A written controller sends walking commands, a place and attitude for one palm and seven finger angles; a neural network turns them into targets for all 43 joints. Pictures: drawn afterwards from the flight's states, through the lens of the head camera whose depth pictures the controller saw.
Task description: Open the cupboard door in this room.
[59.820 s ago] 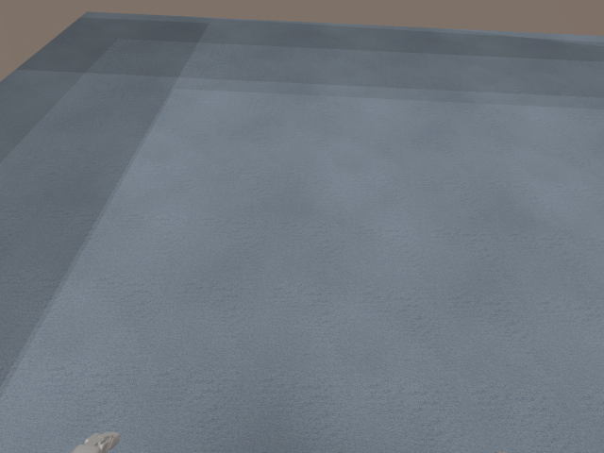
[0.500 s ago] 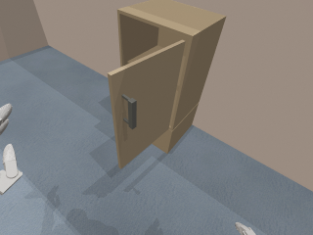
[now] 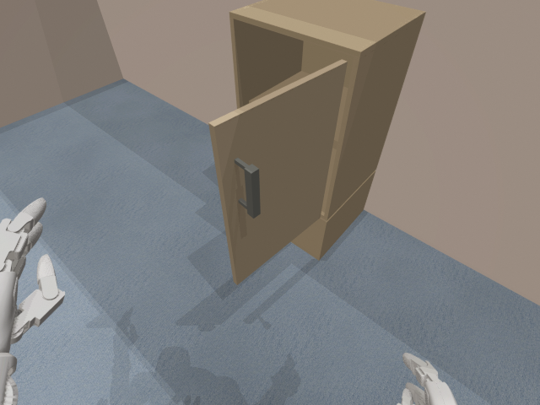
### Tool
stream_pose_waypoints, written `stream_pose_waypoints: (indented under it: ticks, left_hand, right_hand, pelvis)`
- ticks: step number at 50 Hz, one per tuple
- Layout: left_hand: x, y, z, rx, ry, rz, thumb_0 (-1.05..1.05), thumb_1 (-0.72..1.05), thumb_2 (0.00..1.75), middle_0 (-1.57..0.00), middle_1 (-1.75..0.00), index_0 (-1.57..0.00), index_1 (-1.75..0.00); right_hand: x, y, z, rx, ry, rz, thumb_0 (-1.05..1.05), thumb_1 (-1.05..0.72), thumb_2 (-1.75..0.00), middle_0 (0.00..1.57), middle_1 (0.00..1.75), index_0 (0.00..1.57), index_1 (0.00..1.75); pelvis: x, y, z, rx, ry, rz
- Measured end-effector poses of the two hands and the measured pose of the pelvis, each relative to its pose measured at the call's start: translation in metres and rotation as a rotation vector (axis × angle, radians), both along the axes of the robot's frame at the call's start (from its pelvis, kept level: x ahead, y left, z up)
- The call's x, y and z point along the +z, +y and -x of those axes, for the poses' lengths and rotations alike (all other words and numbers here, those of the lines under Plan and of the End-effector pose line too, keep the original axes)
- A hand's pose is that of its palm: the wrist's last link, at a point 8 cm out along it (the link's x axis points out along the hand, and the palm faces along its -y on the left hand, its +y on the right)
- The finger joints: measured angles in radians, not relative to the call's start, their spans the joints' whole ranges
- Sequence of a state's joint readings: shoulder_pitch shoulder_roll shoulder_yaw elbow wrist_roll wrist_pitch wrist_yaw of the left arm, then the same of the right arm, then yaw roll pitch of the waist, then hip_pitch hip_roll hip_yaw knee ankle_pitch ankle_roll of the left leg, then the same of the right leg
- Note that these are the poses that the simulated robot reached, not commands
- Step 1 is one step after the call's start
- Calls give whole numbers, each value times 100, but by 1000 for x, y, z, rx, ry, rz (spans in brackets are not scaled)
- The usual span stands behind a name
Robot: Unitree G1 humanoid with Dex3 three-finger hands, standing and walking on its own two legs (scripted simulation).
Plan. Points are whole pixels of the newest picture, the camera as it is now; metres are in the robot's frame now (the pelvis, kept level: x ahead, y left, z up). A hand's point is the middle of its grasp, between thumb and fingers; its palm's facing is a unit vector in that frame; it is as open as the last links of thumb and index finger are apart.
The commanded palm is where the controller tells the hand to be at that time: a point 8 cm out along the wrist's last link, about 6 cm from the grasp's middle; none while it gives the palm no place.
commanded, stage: let the arm hang, fingers relaxed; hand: left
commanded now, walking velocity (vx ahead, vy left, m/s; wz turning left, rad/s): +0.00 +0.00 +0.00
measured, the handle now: (246, 188) +0.57 +0.10 -0.04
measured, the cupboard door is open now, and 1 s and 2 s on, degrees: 84 84 84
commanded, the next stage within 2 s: look to check the result in 1.06 s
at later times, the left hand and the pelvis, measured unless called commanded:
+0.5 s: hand out of the picture -0.09 +0.18 -0.16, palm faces +0.05 -0.98 -0.21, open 7.3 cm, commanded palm none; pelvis -0.01 -0.01 +0.01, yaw +2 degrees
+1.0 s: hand out of the picture -0.01 +0.15 -0.17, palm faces +0.05 -0.98 -0.18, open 7.3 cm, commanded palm none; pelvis -0.01 -0.01 +0.01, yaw +1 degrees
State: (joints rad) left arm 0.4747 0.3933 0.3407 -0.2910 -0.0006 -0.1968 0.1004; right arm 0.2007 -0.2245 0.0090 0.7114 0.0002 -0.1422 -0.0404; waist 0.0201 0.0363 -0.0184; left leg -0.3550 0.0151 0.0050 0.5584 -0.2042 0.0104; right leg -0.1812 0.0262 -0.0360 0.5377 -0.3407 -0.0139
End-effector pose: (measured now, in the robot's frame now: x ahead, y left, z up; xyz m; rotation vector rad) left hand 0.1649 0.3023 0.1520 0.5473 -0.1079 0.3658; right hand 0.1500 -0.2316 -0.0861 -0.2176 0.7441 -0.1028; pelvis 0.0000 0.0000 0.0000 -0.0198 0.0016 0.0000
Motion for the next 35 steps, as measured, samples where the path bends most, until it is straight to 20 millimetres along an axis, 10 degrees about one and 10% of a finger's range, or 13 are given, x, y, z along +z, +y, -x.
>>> stream_pose_waypoints:
  ticks: [5, 9, 12, 23, 35]
  left_hand:
    - [-155, -1, 4, 103, 614, 255, 0, 90, 90, -19, -30, -20, -29]
    - [-252, -47, 67, 107, 1052, 438, 1, 91, 90, -19, -29, -19, -29]
    - [-288, -81, 121, 126, 1270, 553, 1, 92, 90, -20, -30, -20, -29]
    - [-287, -77, 251, 352, 1585, 612, 1, 95, 90, -20, -30, -20, -29]
    - [-284, -82, 233, 338, 1523, 592, 1, 91, 90, -20, -30, -20, -29]
  right_hand:
    - [-29, -18, 11, 3, 153, 15, 1, -90, -90, 21, 30, 21, 30]
    - [-32, -26, 42, -35, 277, 35, 1, -90, -90, 20, 30, 20, 30]
    - [-32, -30, 72, -61, 389, 59, 1, -91, -90, 20, 30, 20, 30]
    - [-46, -11, 161, -104, 709, 17, 1, -91, -90, 20, 30, 20, 30]
    - [-60, 18, 172, -113, 709, -76, 1, -91, -90, 20, 30, 20, 30]
  pelvis:
    - [-6, 4, 7, 18, 13, -15]
    - [-3, 1, 9, 20, -6, -18]
    - [0, -2, 10, 21, -17, -14]
    - [8, -6, 14, 35, -26, -2]
    - [8, -5, 14, 27, -38, -11]
